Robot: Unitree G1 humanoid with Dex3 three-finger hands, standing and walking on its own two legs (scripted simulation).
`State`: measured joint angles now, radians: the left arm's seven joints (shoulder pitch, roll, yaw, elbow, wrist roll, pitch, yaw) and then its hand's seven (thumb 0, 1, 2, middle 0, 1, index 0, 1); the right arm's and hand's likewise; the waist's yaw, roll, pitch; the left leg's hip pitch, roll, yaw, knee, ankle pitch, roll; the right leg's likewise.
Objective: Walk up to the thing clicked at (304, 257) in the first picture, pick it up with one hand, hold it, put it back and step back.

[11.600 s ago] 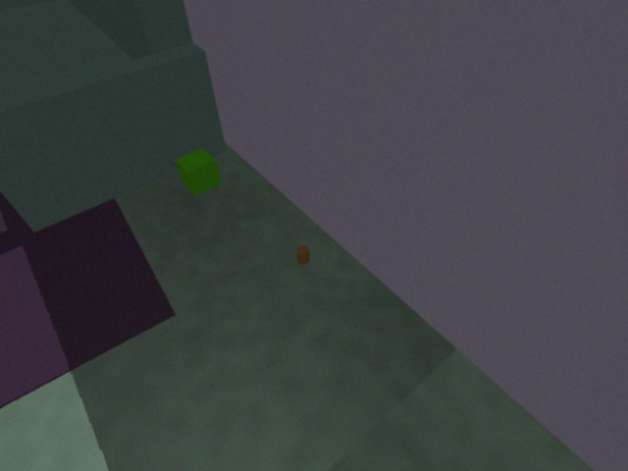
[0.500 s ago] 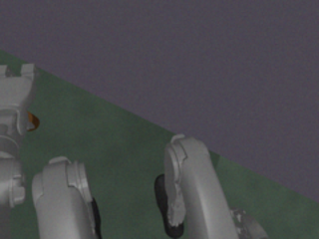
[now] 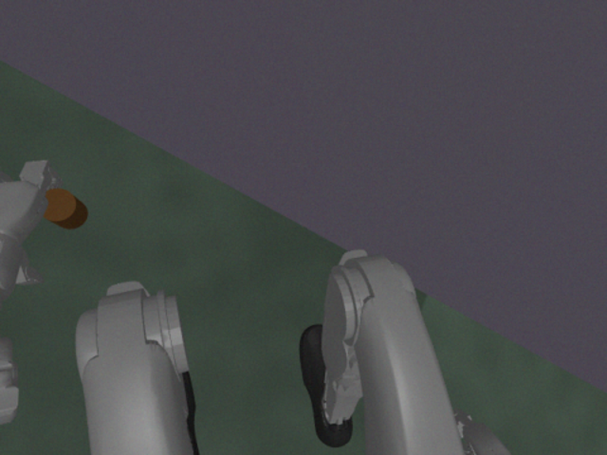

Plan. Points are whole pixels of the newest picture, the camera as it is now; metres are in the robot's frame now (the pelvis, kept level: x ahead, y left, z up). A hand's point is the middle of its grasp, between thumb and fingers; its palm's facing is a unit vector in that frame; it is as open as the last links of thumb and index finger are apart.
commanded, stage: rest palm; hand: left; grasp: from above
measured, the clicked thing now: (64, 209) +0.45 +0.30 -0.28
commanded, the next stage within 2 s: close in 1.44 s
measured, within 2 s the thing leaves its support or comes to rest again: neither
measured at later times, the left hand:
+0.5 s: hand (59, 200) +0.45 +0.29 -0.24, palm faces -0.46 -0.11 -0.88, open 14.1 cm
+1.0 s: hand (68, 216) +0.43 +0.28 -0.25, palm faces -0.42 -0.07 -0.91, open 14.1 cm
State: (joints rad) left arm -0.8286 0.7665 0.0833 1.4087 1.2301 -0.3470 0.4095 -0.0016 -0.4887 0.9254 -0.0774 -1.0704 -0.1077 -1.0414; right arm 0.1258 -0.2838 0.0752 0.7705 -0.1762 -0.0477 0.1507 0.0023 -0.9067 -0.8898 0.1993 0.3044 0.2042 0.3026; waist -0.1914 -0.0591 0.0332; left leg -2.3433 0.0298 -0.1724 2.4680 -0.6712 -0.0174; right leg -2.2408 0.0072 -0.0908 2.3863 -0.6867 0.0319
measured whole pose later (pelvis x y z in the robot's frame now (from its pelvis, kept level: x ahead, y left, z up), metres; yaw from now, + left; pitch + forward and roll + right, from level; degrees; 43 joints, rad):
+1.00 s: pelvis +0.01 +0.01 -0.02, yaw -5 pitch +28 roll -12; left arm -0.94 0.85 0.10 1.73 1.35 -0.25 0.75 0.00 -0.49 0.96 -0.08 -0.98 -0.08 -0.98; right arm 0.04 -0.32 0.19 0.78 -0.31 -0.20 0.28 0.00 -0.90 -0.89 0.20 0.30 0.20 0.30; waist -0.32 -0.11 0.07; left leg -2.37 0.04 -0.25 2.57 -0.72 -0.01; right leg -2.24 0.05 -0.14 2.42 -0.69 0.05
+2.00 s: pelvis +0.00 +0.01 -0.02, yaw -6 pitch +27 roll -14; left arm -1.00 0.95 0.15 1.76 1.21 -0.17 0.64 0.00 -0.26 0.76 -0.21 -0.95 -0.25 -0.91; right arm 0.04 -0.34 0.25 0.74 -0.28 -0.29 0.31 0.00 -0.90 -0.89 0.19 0.30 0.20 0.30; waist -0.35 -0.14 0.16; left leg -2.36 0.04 -0.27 2.58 -0.72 -0.01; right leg -2.23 0.05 -0.16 2.41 -0.68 0.06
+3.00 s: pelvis +0.00 +0.01 -0.02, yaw -6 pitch +26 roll -13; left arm -0.96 0.95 0.11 1.75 1.27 -0.26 0.68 -0.01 0.37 0.36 -0.68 -0.61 -0.76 -0.56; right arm 0.05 -0.33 0.28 0.71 -0.30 -0.27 0.29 0.00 -0.90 -0.89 0.20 0.30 0.20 0.30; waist -0.34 -0.14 0.17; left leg -2.34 0.05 -0.28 2.57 -0.72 -0.01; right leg -2.21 0.06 -0.17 2.40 -0.67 0.06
